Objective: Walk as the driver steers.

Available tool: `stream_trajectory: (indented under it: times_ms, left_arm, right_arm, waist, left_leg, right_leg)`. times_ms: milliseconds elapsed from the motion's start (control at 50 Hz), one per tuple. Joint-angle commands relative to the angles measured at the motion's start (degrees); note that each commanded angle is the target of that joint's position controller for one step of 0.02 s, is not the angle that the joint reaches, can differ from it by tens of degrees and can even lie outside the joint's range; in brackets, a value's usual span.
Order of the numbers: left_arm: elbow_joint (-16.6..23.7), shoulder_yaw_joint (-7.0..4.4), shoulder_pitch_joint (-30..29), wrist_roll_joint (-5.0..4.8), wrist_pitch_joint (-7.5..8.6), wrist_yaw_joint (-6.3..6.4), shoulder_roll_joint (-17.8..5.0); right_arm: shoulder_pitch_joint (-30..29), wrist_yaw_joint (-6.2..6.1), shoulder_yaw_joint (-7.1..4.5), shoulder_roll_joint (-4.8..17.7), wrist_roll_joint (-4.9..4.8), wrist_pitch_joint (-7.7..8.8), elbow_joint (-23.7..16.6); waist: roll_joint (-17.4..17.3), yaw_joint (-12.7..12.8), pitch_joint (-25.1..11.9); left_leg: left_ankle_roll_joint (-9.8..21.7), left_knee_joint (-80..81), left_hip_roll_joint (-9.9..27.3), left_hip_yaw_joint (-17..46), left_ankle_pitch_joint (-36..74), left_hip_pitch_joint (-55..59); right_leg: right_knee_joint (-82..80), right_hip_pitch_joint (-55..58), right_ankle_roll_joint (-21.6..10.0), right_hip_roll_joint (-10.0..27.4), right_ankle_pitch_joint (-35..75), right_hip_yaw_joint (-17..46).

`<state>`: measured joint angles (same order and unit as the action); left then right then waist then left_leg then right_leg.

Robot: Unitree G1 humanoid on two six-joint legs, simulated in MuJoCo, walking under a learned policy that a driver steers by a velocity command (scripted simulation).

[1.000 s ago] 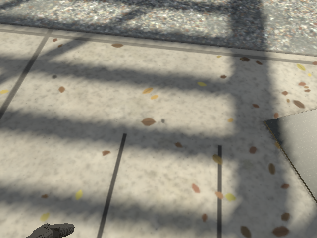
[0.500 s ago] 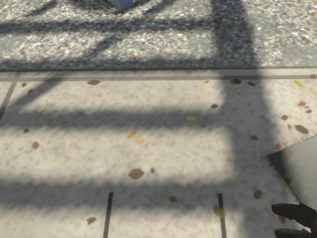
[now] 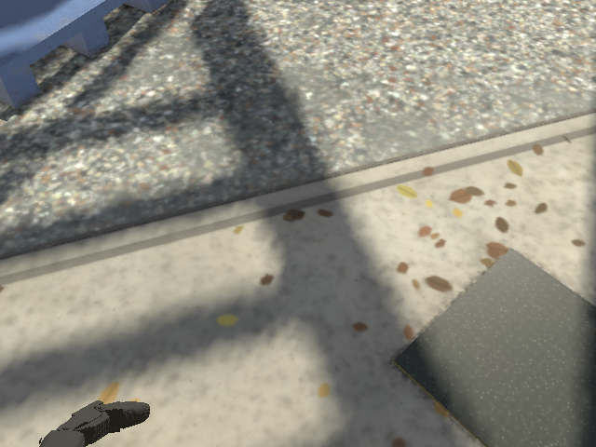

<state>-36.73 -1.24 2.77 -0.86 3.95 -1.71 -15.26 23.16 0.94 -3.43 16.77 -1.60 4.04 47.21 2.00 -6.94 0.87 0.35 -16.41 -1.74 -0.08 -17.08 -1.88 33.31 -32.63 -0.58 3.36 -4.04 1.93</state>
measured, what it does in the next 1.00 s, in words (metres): walks ahead: right foot, then left foot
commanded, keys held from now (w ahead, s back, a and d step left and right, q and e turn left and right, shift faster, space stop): w+q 0.04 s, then no key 0.96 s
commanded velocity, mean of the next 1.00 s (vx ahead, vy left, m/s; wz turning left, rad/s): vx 0.14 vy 0.00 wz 0.01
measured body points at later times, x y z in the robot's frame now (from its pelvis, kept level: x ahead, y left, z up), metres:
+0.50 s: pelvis +0.17 -0.03 +0.00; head +0.19 -0.02 +0.45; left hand +0.26 +0.24 -0.13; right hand +0.34 -0.27 -0.10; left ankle +0.23 +0.11 -0.74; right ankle +0.15 -0.13 -0.74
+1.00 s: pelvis +0.20 -0.01 -0.01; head +0.21 -0.01 +0.44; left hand +0.24 +0.26 -0.15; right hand +0.34 -0.26 -0.13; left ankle +0.23 +0.11 -0.74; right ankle +0.15 -0.13 -0.74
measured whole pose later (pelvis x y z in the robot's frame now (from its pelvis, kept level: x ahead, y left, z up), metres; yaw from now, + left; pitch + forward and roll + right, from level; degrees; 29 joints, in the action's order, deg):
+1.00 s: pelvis +0.20 -0.01 -0.01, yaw +2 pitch -2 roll +0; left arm -56.5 -1.7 12.2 0.4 -0.7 1.9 -13.8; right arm 7.1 -1.4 -2.4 13.1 0.3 -0.7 51.2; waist -0.4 0.8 2.3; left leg 0.4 -30.8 -0.3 0.6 -13.2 -16.1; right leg 29.3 -7.3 0.0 0.6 -20.4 -2.2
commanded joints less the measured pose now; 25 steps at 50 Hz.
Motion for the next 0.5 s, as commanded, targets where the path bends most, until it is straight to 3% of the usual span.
stream_trajectory:
  times_ms: [20, 40, 60, 80, 100, 120, 140, 160, 180, 240, 300, 380, 440, 460, 480, 500]
  left_arm:
    - [4.6, -2.16, -0.8, -0.07, 1.33, -0.24, -5.9]
    - [3.0, -3.25, 4.8, 0.25, 1.36, 0.12, -7.7]
    - [1.5, -4.51, 13.0, 1.13, 1.34, 0.71, -10.9]
    - [1.3, -5.61, 19.6, 2.87, 0.82, 1.35, -16.8]
    - [0.2, -5.27, 21.5, 2.26, 0.22, 1.12, -14.8]
    - [0.3, -4.07, 18.4, 1.50, 0.10, 0.89, -11.3]
    - [0.6, -3.26, 14.7, 1.17, 0.14, 0.67, -8.8]
    - [0.5, -2.61, 10.8, 1.00, 0.24, 0.28, -6.8]
    - [0.5, -2.31, 8.1, 0.99, 0.41, 0.03, -5.6]
    - [-1.0, -2.42, 4.7, 2.10, 1.06, 0.20, -5.8]
    - [-2.8, -2.68, 4.2, 1.90, 0.75, 1.00, -6.9]
    - [-6.0, -2.75, 7.3, 1.51, -0.31, 1.21, -8.0]
    - [-7.5, -2.12, 6.6, 0.46, -0.85, 1.12, -6.8]
    - [-8.3, -1.52, 8.8, 0.93, -0.70, 1.13, -5.2]
    - [-8.9, -1.22, 12.9, 2.40, -0.34, 1.03, -4.4]
    - [-10.1, -0.79, 17.3, 2.38, -0.45, 1.26, -2.7]
  right_arm:
    - [-1.9, -0.40, -2.21, 10.5, -0.47, -0.07, -2.8]
    - [-1.8, -0.55, -1.88, 9.9, -0.36, -0.22, -2.8]
    - [-2.7, -0.71, -1.02, 8.0, 0.51, -0.09, -3.6]
    - [0.5, -0.85, 0.76, 2.7, 1.82, 0.75, -5.8]
    - [3.1, -1.01, 0.75, 3.5, 1.12, 1.37, -5.0]
    - [1.2, -1.05, -0.66, 8.3, 0.12, 1.20, -4.5]
    - [-1.9, -1.11, -0.61, 8.0, 0.12, 0.75, -5.0]
    - [-3.3, -1.40, -0.56, 7.2, 0.87, 0.01, -5.1]
    - [-3.6, -1.71, -0.78, 6.7, 1.40, -0.94, -5.1]
    - [-1.7, -2.06, -0.06, 3.1, 1.61, -2.71, -4.2]
    - [-6.1, -2.04, 0.76, 1.5, 2.12, -2.71, -5.1]
    - [-11.2, -1.76, 0.36, 3.3, 1.86, -3.09, -6.3]
    - [-11.5, -1.76, -0.08, 3.9, 2.53, -3.21, -6.3]
    - [-11.9, -2.06, -0.46, 5.7, 2.96, -3.16, -6.7]
    - [-12.7, -2.60, -1.05, 8.9, 2.97, -3.40, -7.6]
    - [-14.7, -2.78, -0.76, 7.6, 2.64, -3.94, -7.6]
  waist:
    - [-6.9, 5.4, -0.2]
    - [-6.1, 8.3, -3.3]
    - [-4.5, 12.4, -9.1]
    - [7.5, 12.9, -18.4]
    - [14.3, 12.8, -23.5]
    - [7.9, 12.3, -16.4]
    - [5.2, 10.7, -11.6]
    - [2.4, 8.6, -8.2]
    - [2.7, 6.8, -6.3]
    - [3.9, 3.7, -6.2]
    - [4.3, 4.6, -6.4]
    - [3.3, 6.6, -6.3]
    - [2.1, 5.2, -5.2]
    - [-0.6, 5.9, -5.3]
    - [-5.8, 8.8, -7.0]
    - [-11.6, 11.2, -8.3]
  left_leg:
    - [8.6, -0.2, 14.7, 9.9, 22.2, -3.5]
    - [7.3, -6.3, 12.5, 8.4, 28.5, -5.0]
    - [4.7, -18.4, 9.1, 5.2, 27.7, -10.0]
    - [-0.2, -40.0, 1.8, 0.3, 7.4, -28.8]
    - [-1.7, -51.2, -1.3, 5.4, -18.1, -36.2]
    - [-2.1, -56.1, 1.4, 7.6, -16.9, -38.9]
    - [-2.2, -55.5, 3.5, 5.7, -14.0, -39.1]
    - [-2.6, -52.0, 5.5, 4.1, -11.1, -37.7]
    - [-2.8, -48.4, 7.0, 3.9, -8.8, -34.3]
    - [-4.0, -41.1, 6.5, 2.8, -1.7, -24.6]
    - [-3.6, -29.0, 6.1, 2.1, 6.6, -20.2]
    - [-2.6, -20.9, 5.2, 2.6, 9.8, -17.4]
    - [-0.1, -9.9, 4.2, 1.7, 14.9, -10.6]
    - [1.1, -7.1, 6.8, 4.7, 25.5, -6.4]
    - [3.1, -9.4, 11.5, 8.6, 36.5, -1.2]
    - [6.8, -10.1, 13.4, 10.5, 31.7, -1.3]
  right_leg:
    - [-5.0, 10.1, -2.0, -2.2, -0.8, -1.8]
    - [-6.8, 19.0, -3.2, -3.3, -1.2, -2.6]
    - [-5.9, 31.3, -5.6, 1.3, 3.3, 1.3]
    - [-4.8, 52.0, -12.7, 16.4, 11.8, 20.2]
    - [-10.4, 53.5, -18.5, 21.8, 16.2, 34.7]
    - [-10.4, 46.9, -17.1, 19.7, 19.7, 27.8]
    - [-10.4, 40.6, -15.5, 16.8, 24.9, 19.7]
    - [-11.7, 34.2, -14.1, 13.9, 27.8, 14.6]
    - [-13.5, 28.7, -13.0, 12.0, 28.7, 11.4]
    - [-16.9, 19.3, -13.3, 9.6, 34.0, 5.0]
    - [-17.1, 17.9, -12.3, 7.7, 33.5, 0.8]
    - [-16.2, 20.2, -12.1, 9.1, 24.9, 2.7]
    - [-12.7, 19.1, -9.1, 7.1, 10.7, 3.6]
    - [-10.6, 17.8, -6.2, 4.5, 4.2, 3.0]
    - [-7.5, 14.8, -3.4, 0.3, -5.4, 0.6]
    - [-8.1, 14.0, -1.2, -2.1, -14.2, -1.7]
